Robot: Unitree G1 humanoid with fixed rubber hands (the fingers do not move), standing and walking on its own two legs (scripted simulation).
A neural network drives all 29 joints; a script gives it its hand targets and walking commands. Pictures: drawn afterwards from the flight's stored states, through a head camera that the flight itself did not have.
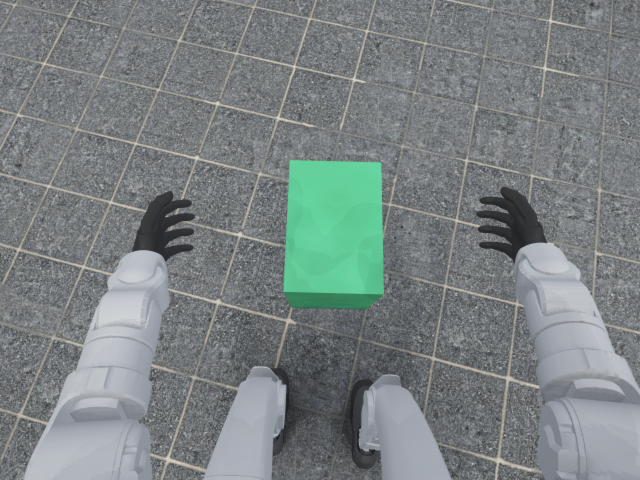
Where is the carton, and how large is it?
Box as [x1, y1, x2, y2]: [283, 160, 383, 308]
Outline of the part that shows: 290,160 283,289 286,297 292,307 366,308 383,294 380,162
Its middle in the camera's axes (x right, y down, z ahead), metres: +0.04 +0.00 +0.97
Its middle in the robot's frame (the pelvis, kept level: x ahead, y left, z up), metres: +0.54 -0.01 -0.54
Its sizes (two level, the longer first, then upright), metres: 0.295 0.204 0.292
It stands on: the floor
